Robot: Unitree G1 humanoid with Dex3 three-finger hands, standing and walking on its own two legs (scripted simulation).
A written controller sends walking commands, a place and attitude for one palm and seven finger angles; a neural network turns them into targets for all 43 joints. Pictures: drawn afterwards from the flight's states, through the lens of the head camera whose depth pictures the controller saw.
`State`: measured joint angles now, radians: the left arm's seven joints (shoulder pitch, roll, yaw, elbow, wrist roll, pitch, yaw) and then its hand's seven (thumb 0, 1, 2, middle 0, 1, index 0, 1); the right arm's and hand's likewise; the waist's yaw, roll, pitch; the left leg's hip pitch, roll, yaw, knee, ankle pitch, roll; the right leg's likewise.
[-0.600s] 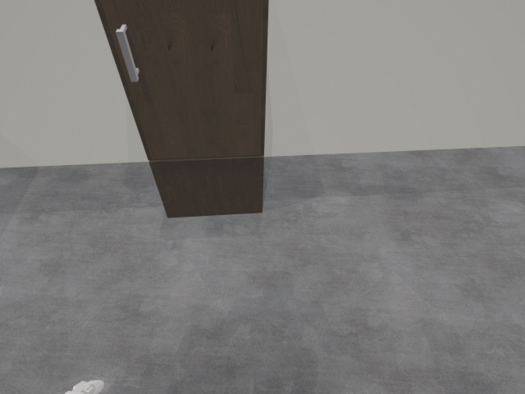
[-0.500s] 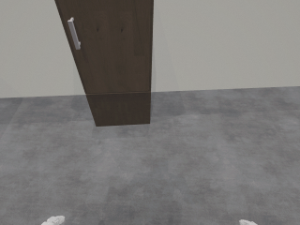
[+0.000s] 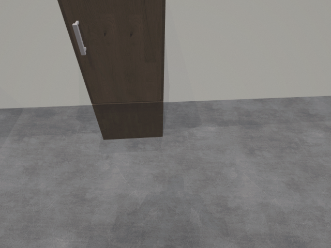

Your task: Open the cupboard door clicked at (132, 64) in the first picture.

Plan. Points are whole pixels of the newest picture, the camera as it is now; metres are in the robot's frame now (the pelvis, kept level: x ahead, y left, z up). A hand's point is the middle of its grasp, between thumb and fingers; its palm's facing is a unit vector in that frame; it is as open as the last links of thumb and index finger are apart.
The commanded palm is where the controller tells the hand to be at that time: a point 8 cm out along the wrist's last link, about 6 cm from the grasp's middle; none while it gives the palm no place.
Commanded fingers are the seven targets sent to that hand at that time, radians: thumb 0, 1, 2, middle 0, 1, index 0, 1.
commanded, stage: stand and wait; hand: left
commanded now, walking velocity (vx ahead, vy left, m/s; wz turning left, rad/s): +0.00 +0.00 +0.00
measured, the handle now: (80, 38) +0.95 +0.46 +0.05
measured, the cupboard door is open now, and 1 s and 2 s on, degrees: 0 0 0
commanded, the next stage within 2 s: look at it before walking up in 0.36 s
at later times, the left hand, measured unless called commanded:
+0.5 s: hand out of the picture +0.06 +0.24 -0.15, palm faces -0.02 -0.94 -0.33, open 7.3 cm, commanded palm none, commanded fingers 0.00 0.90 0.90 -0.20 -0.30 -0.20 -0.30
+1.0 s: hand out of the picture +0.07 +0.25 -0.15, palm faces -0.02 -0.94 -0.33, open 7.3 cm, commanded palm none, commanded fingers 0.00 0.90 0.90 -0.20 -0.30 -0.20 -0.30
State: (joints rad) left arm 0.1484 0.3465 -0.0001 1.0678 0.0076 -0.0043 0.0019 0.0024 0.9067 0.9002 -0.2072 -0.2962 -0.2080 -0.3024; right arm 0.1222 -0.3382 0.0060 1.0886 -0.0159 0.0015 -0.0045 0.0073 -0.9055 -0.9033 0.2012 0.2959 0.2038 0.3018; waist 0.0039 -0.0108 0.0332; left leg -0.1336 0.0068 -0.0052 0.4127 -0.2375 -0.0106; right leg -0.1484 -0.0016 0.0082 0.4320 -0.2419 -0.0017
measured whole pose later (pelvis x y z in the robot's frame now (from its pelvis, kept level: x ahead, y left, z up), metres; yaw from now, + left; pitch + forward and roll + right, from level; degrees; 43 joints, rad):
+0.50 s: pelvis -0.01 +0.00 +0.00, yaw +0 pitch -2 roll +0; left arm 0.14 0.34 0.00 1.09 0.01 -0.01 0.00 0.00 0.91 0.90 -0.21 -0.30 -0.21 -0.30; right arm 0.13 -0.33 0.01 1.12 -0.01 -0.01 0.00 0.01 -0.91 -0.90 0.20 0.30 0.20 0.30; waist 0.00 -0.01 0.03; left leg -0.15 0.01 0.00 0.38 -0.20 -0.01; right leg -0.16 0.00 0.01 0.40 -0.20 0.00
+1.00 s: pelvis -0.01 +0.00 +0.00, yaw +0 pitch -2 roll +0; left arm 0.13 0.35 0.00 1.09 0.01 -0.01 0.00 0.00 0.91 0.90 -0.21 -0.30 -0.21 -0.30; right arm 0.11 -0.34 0.01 1.11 -0.01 -0.01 0.00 0.01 -0.91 -0.90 0.20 0.30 0.20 0.30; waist 0.00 -0.01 0.04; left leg -0.13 0.01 -0.01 0.37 -0.20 -0.01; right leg -0.15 0.00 0.01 0.39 -0.20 0.00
